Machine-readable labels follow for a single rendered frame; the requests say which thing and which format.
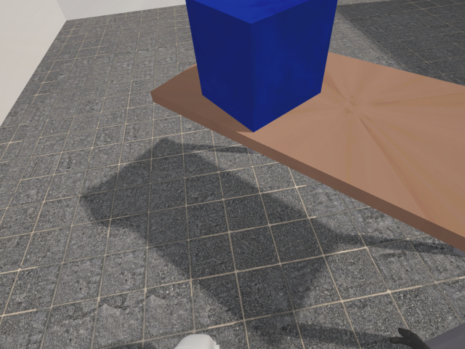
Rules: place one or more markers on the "carton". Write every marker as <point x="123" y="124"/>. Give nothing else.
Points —
<point x="259" y="59"/>

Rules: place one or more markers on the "robot left thigh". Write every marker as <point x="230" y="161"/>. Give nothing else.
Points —
<point x="197" y="341"/>

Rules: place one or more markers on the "table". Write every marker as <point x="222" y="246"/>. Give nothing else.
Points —
<point x="391" y="139"/>

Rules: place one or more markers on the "right robot hand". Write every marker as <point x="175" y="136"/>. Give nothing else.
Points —
<point x="410" y="339"/>

